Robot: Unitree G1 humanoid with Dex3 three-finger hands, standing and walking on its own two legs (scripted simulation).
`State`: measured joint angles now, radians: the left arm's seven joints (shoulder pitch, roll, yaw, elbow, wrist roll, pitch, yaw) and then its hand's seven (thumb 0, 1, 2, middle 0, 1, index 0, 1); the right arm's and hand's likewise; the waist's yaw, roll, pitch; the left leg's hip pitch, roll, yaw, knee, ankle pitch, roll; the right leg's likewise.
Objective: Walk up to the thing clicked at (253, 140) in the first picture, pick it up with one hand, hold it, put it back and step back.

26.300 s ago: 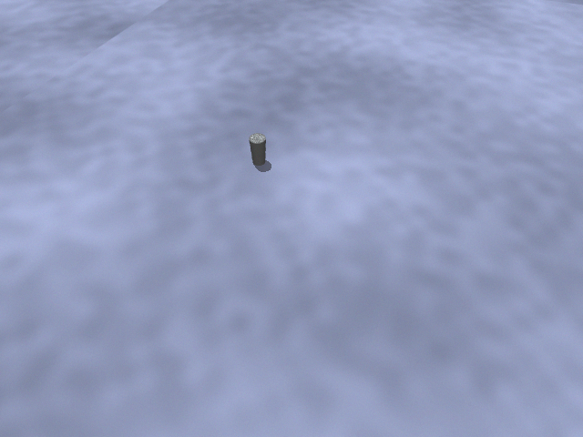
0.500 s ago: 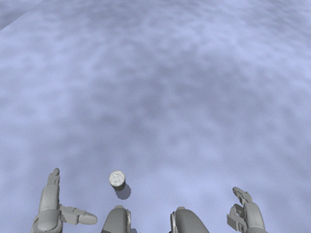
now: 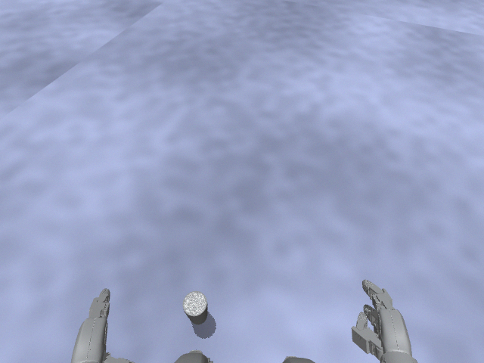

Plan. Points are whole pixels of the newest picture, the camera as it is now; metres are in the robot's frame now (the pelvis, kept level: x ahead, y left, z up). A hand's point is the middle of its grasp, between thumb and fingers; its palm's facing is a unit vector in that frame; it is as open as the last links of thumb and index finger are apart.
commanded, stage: home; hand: left
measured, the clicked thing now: (196, 309) +0.38 +0.14 -0.64
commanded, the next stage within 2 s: stand in 1.40 s
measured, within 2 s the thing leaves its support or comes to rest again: neither
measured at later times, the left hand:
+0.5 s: hand (140, 346) +0.16 +0.17 -0.05, palm faces +0.09 -0.96 -0.28, open 17.5 cm
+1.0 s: hand (137, 349) +0.16 +0.17 -0.05, palm faces +0.09 -0.96 -0.27, open 17.5 cm
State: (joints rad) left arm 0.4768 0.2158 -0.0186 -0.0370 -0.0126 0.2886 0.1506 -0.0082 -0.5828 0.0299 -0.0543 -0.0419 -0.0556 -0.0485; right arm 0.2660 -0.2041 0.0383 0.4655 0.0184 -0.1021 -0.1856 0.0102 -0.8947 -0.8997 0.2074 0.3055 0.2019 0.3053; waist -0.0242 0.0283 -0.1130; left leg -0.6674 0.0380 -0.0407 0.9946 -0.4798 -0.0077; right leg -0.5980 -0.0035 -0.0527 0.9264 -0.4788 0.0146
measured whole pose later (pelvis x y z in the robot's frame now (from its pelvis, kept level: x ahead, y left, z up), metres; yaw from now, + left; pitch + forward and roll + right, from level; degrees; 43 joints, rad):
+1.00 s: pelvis -0.01 -0.01 +0.00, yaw +0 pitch +8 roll -2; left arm 0.47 0.21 -0.02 -0.02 -0.01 0.26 0.14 -0.01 -0.56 0.04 -0.06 -0.05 -0.06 -0.05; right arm 0.28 -0.21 0.03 0.51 0.02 -0.13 -0.19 0.01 -0.90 -0.90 0.21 0.30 0.20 0.30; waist -0.02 0.03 -0.10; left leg -0.65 0.04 -0.04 0.97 -0.46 -0.02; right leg -0.59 0.00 -0.05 0.92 -0.46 0.00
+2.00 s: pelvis -0.01 -0.01 +0.02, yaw +0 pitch +2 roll +0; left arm 0.25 0.29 0.00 0.50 0.06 0.05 0.04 0.00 0.65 0.85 -0.20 -0.29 -0.21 -0.30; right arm 0.17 -0.27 0.01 0.76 -0.06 -0.03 -0.04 0.01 -0.90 -0.90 0.21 0.30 0.20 0.30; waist 0.01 -0.02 0.00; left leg -0.48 0.01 -0.01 0.85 -0.41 -0.01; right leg -0.45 -0.03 -0.02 0.85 -0.45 0.00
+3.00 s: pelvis -0.02 +0.00 +0.06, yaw +0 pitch -3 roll +0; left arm 0.14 0.32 0.00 1.16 0.02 -0.01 0.02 0.01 0.90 0.90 -0.20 -0.30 -0.21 -0.30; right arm 0.13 -0.32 -0.01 1.15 -0.02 0.00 -0.01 0.00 -0.90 -0.90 0.20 0.30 0.20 0.30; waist 0.00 0.01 0.06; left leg -0.15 0.00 -0.01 0.36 -0.16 0.00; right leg -0.11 -0.04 -0.03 0.36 -0.19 0.02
